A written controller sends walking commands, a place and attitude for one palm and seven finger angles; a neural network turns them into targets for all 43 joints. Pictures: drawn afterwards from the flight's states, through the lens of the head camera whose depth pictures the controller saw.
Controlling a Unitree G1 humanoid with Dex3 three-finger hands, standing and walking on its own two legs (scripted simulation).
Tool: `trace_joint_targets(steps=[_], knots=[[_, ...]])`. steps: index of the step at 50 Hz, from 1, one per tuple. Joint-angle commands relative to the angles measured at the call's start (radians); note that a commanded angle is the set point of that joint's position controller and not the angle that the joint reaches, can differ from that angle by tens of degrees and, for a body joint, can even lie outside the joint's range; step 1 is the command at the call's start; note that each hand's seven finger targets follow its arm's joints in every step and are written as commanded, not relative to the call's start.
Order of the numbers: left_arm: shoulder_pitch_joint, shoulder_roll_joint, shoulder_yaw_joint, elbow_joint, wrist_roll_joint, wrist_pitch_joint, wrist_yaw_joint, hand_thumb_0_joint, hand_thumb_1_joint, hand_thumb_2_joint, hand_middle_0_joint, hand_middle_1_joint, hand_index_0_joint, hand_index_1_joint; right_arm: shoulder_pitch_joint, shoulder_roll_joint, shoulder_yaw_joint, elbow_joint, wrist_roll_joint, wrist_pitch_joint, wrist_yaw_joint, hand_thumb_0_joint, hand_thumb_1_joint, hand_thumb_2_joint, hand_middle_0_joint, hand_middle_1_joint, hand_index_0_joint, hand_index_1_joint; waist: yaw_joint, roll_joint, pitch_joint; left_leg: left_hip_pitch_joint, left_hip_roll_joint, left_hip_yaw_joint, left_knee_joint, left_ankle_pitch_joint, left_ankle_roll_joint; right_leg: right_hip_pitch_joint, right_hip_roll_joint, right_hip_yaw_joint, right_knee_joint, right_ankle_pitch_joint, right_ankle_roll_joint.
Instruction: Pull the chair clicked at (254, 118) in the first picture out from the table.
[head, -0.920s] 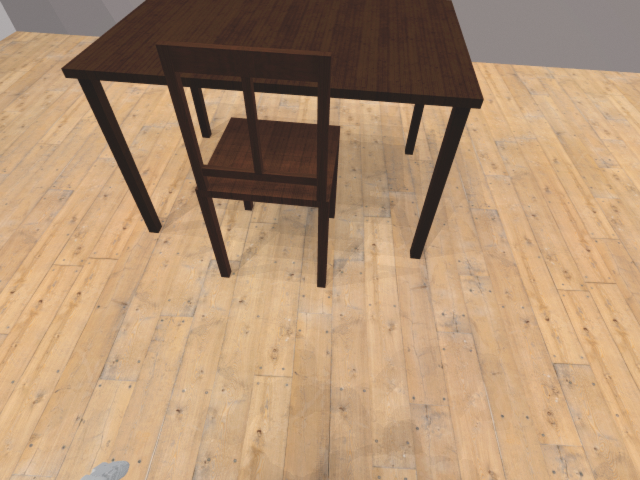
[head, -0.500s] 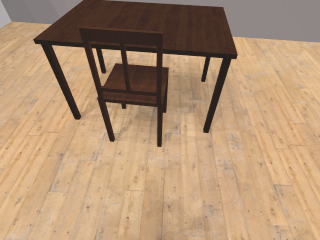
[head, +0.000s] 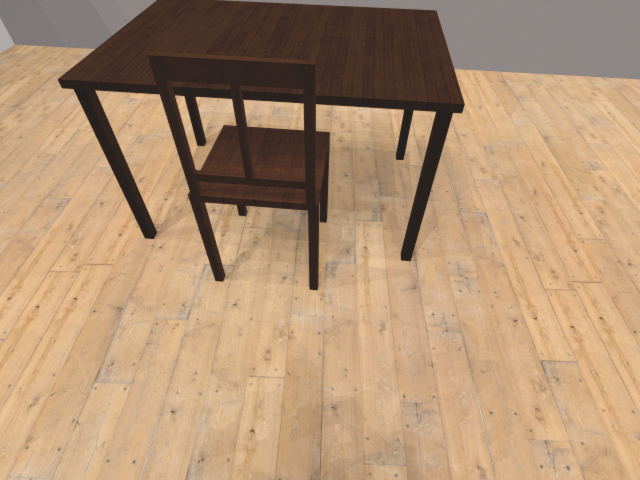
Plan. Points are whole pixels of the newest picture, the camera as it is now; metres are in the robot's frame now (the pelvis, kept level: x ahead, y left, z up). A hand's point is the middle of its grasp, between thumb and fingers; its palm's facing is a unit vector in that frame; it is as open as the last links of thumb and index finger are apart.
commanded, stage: look at it before walking up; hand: left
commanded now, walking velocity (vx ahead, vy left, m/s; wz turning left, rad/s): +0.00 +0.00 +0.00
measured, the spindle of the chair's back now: (243, 134) +0.95 +0.26 -0.10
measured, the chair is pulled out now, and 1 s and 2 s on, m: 0.00 0.00 0.00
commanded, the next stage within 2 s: take the last steps up to it in 0.62 s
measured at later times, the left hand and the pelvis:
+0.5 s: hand out of the picture +0.07 +0.24 -0.16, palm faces -0.01 -0.94 -0.33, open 7.4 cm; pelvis +0.01 +0.00 +0.00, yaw +0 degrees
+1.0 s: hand out of the picture +0.05 +0.23 -0.18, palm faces +0.06 -0.97 -0.23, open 7.4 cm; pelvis +0.04 +0.02 -0.01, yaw +1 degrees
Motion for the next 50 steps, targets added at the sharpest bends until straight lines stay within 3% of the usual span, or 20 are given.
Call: trace_joint_targets(steps=[1,37,39,42,44,46,48,49,50], knots=[[-0.046,0.199,0.043,-0.066,0.003,-0.026,0.012,0.0,0.9,0.9,-0.2,-0.3,-0.2,-0.3,-0.046,-0.192,-0.033,-0.064,0.004,-0.021,-0.013,0.0,-0.9,-0.9,0.2,0.3,0.2,0.3,0.0,-0.008,-0.035,-0.005,0.098,-0.091,-0.07,0.051,0.035,-0.008,-0.115,0.113,-0.092,0.031,-0.025],[-0.042,0.203,0.046,-0.057,0.004,-0.028,0.011,0.0,0.9,0.9,-0.2,-0.3,-0.2,-0.3,-0.067,-0.199,-0.031,-0.063,0.005,-0.025,-0.017,0.0,-0.9,-0.9,0.2,0.3,0.2,0.3,0.003,-0.001,-0.05,0.038,0.107,-0.094,-0.087,0.132,0.034,0.024,-0.115,0.099,-0.092,0.136,-0.019],[0.024,0.103,0.028,-0.031,0.006,-0.013,0.014,0.0,0.9,0.9,-0.2,-0.3,-0.2,-0.3,-0.006,-0.091,-0.008,-0.042,0.0,-0.01,-0.011,0.0,-0.9,-0.9,0.2,0.3,0.2,0.3,0.004,-0.006,-0.069,0.034,0.09,-0.065,-0.054,0.011,0.024,0.027,-0.115,0.098,-0.091,-0.014,-0.01],[0.072,0.121,0.038,-0.026,0.013,0.003,0.004,0.0,0.9,0.9,-0.2,-0.3,-0.2,-0.3,0.034,-0.075,-0.01,-0.039,-0.009,0.006,-0.003,0.0,-0.9,-0.9,0.2,0.3,0.2,0.3,0.019,-0.062,0.039,-0.098,0.037,-0.03,0.005,-0.253,0.026,-0.024,-0.135,0.172,-0.148,-0.352,-0.038],[0.123,0.149,0.057,-0.031,0.016,0.006,0.004,0.0,0.9,0.9,-0.2,-0.3,-0.2,-0.3,0.049,-0.063,-0.016,-0.056,-0.013,0.009,-0.002,0.0,-0.9,-0.9,0.2,0.3,0.2,0.3,0.034,-0.155,0.077,-0.203,0.002,0.024,0.138,-0.282,0.021,-0.006,-0.207,0.275,-0.217,-0.502,-0.089],[0.154,0.158,0.074,-0.04,0.014,-0.002,0.007,0.0,0.9,0.9,-0.2,-0.3,-0.2,-0.3,0.058,-0.053,-0.024,-0.074,-0.014,0.001,0.0,0.0,-0.9,-0.9,0.2,0.3,0.2,0.3,0.039,-0.179,0.099,-0.256,0.02,0.044,0.253,-0.252,0.021,-0.004,-0.286,0.366,-0.254,-0.506,-0.15],[0.158,0.146,0.081,-0.051,0.014,-0.016,0.008,0.0,0.9,0.9,-0.2,-0.3,-0.2,-0.3,0.086,-0.034,-0.028,-0.086,-0.009,-0.013,0.002,0.0,-0.9,-0.9,0.2,0.3,0.2,0.3,0.024,-0.134,0.102,-0.25,0.04,0.037,0.25,-0.237,0.027,-0.003,-0.301,0.333,-0.215,-0.389,-0.177],[0.159,0.134,0.083,-0.053,0.014,-0.019,0.007,0.0,0.9,0.9,-0.2,-0.3,-0.2,-0.3,0.109,-0.022,-0.031,-0.083,-0.007,-0.018,0.004,0.0,-0.9,-0.9,0.2,0.3,0.2,0.3,0.012,-0.108,0.098,-0.195,0.039,0.05,0.204,-0.229,0.029,-0.034,-0.29,0.296,-0.183,-0.347,-0.173],[0.128,0.118,0.083,-0.06,0.014,-0.019,0.007,0.0,0.9,0.9,-0.2,-0.3,-0.2,-0.3,0.167,-0.002,-0.032,-0.069,-0.004,-0.025,0.005,0.0,-0.9,-0.9,0.2,0.3,0.2,0.3,-0.021,-0.101,0.096,-0.088,0.037,0.055,0.106,-0.196,0.033,-0.106,-0.256,0.227,-0.119,-0.308,-0.151]])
